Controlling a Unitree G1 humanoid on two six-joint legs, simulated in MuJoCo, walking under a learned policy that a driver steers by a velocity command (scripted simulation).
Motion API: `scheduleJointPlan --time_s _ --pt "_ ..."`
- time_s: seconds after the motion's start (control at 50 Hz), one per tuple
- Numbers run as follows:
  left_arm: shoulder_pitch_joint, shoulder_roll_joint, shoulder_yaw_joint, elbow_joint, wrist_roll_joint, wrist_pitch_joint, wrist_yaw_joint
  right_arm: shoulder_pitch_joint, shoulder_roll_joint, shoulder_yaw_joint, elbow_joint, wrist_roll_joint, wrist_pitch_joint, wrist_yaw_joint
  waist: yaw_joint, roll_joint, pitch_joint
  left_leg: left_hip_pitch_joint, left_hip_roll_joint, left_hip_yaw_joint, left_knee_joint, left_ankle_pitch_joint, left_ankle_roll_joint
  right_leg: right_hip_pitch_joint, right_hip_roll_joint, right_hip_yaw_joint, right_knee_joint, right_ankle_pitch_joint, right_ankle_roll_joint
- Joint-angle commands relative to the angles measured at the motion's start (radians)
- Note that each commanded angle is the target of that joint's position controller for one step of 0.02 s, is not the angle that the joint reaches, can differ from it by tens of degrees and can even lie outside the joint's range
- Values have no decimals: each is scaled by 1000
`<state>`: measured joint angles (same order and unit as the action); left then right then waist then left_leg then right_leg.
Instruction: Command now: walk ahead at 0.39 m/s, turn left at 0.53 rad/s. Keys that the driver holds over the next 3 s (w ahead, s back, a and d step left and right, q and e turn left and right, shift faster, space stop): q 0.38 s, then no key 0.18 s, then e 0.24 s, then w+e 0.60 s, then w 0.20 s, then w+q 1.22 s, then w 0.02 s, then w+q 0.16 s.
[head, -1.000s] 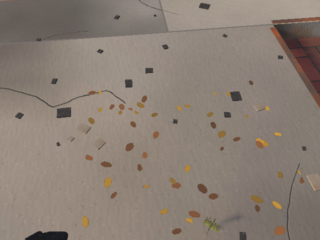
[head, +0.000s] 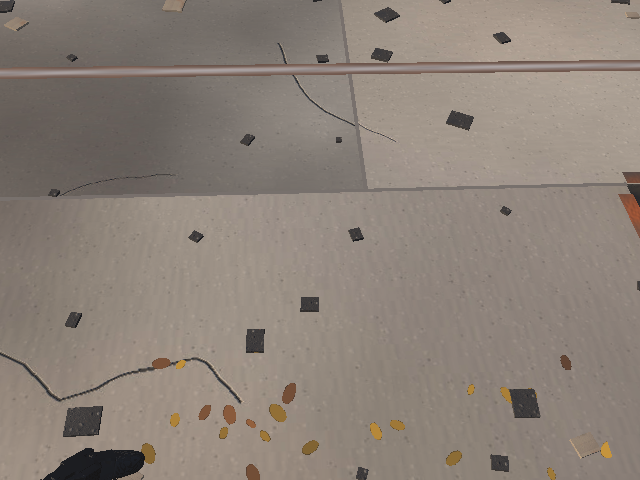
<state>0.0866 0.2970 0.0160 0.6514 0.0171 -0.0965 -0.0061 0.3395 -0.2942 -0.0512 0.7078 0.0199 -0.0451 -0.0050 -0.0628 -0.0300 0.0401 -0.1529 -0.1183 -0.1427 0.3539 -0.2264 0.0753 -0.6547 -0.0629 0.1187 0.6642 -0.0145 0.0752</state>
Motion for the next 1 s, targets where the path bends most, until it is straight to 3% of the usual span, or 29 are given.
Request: scheduleJointPlan --time_s 0.02,0.08,0.1,0.12,0.14,0.16,0.18,0.2,0.22,0.26,0.32,0.38,0.46,0.52,0.54,0.56,0.58,0.6,0.62,0.64,0.68,0.72,0.8,0.82,0.88,0.92,0.96,0.98,1.0 --pt "-75 82 26 -78 -7 -19 -3 25 -179 -55 -39 9 5 -17 2 122 -52 -109 181 -158 -25 317 107 224 101 -57 -134 114 -4" --pt "-15 122 52 -62 -7 -26 -4 -6 -160 -56 -50 5 24 -30 51 158 -93 -14 194 -244 124 355 55 292 98 -22 -198 59 -51" --pt "43 129 59 -48 -1 -29 0 -38 -142 -52 -66 5 28 -30 90 151 -120 -24 159 -231 210 356 20 382 75 -34 -254 126 -77" --pt "130 167 69 -43 16 -30 7 -37 -93 -36 -90 -7 26 -28 122 84 -230 -96 102 -187 403 220 -22 589 -46 43 -225 300 -131" --pt "175 206 72 -50 32 -14 15 131 -9 -12 -81 -24 23 -23 60 -172 -355 -342 -19 -84 701 -453 -87 897 -318 307 -143 688 -274" --pt "215 206 83 -27 0 10 6 247 -93 -16 -75 1 22 -16 49 -296 -474 -466 23 -44 915 -515 -111 970 -447 561 -177 469 -385" --pt "161 141 70 -58 -3 25 11 168 -163 -39 -60 13 36 -21 78 -152 -373 -516 73 -41 995 -411 -141 872 -371 480 -230 266 -352" --pt "108 98 56 -66 -3 39 17 60 -188 -49 -81 11 53 -28 93 -80 -268 -537 97 6 993 -332 -156 759 -309 334 -254 180 -306" --pt "63 80 46 -67 0 49 19 14 -185 -54 -90 5 73 -34 84 -53 -197 -518 123 22 974 -293 -168 644 -257 237 -277 169 -290" --pt "16 95 51 -47 10 57 22 12 -131 -47 -105 3 96 -38 46 -102 -109 -421 149 68 880 -246 -169 454 -186 95 -344 149 -279" --pt "17 110 63 -15 10 54 26 -4 -84 -36 -121 -7 98 -38 48 -114 -127 -379 161 100 750 -209 -170 455 -204 15 -373 253 -319" --pt "-5 134 75 -2 -3 66 31 -52 -81 -31 -142 -10 99 -25 55 -93 -161 -321 190 108 620 -123 -155 468 -235 -33 -388 210 -332" --pt "-1 158 81 27 -18 81 19 -101 -84 -27 -161 -14 104 -8 69 -99 -136 -215 169 136 451 -107 -121 438 -234 -63 -389 86 -326" --pt "-4 166 78 53 -41 90 11 -81 -80 -28 -152 -19 100 2 42 -88 -128 -104 134 170 212 -20 -75 446 -221 -73 -316 21 -282" --pt "16 143 70 69 -46 92 11 -62 -92 -34 -141 -22 97 2 34 -75 -125 -21 117 172 111 42 -50 408 -192 -92 -268 -30 -238" --pt "65 97 54 91 -34 90 6 -56 -129 -41 -147 -26 95 -3 43 3 -130 77 185 73 25 176 -15 337 -139 -143 -181 -144 -156" --pt "108 14 23 75 22 83 -9 -86 -197 -44 -178 -38 97 -19 105 281 -164 184 433 -208 13 478 74 178 -18 -244 47 -492 -47" --pt "49 64 39 69 5 90 3 -111 -146 -26 -181 -65 80 -13 44 275 -148 6 502 -240 -36 385 211 175 6 -146 161 -614 -14" --pt "47 109 53 84 -17 99 7 -147 -102 -13 -167 -72 61 -4 54 214 -112 -43 439 -165 -54 295 199 205 -10 -108 223 -569 -6" --pt "71 108 59 103 -25 109 10 -182 -87 -10 -147 -66 45 0 71 206 -94 -51 388 -93 -51 259 155 203 -9 -98 242 -514 -3" --pt "113 114 69 144 -20 125 21 -223 -80 -7 -126 -56 29 -2 82 188 -80 -64 358 -13 -37 340 120 233 -4 -70 276 -441 15" --pt "122 112 72 143 -33 126 22 -239 -88 -12 -114 -52 30 -12 87 179 -80 -42 347 39 -12 419 123 243 14 -80 271 -420 24" --pt "76 91 65 106 -41 131 23 -205 -119 -34 -87 -38 58 -32 39 161 -94 60 411 10 18 446 169 192 10 -113 229 -468 25" --pt "73 84 62 99 -42 135 22 -190 -125 -40 -81 -35 63 -35 26 155 -108 76 427 -3 -8 323 176 186 5 -124 215 -465 17" --pt "45 83 60 71 -42 136 11 -174 -148 -56 -58 -20 58 -35 9 168 -65 49 450 -56 -112 -158 169 178 -3 -154 160 -474 -34" --pt "78 85 62 78 -43 127 0 -202 -155 -62 -51 -9 45 -26 37 163 -41 3 442 -34 -142 -247 147 250 2 -174 68 -467 -82" --pt "175 76 67 123 -45 118 -11 -254 -154 -66 -48 10 38 -14 102 147 -42 -74 407 46 -110 -262 105 415 29 -222 -105 -354 -135" --pt "265 74 73 169 -46 114 -13 -275 -134 -63 -45 14 37 -11 141 125 -52 -139 370 106 -37 -273 72 538 63 -248 -187 -301 -159" --pt "365 98 85 213 -49 110 -10 -289 -79 -50 -47 6 32 -8 171 43 -60 -257 310 196 145 -265 18 678 45 -172 -237 -335 -194"
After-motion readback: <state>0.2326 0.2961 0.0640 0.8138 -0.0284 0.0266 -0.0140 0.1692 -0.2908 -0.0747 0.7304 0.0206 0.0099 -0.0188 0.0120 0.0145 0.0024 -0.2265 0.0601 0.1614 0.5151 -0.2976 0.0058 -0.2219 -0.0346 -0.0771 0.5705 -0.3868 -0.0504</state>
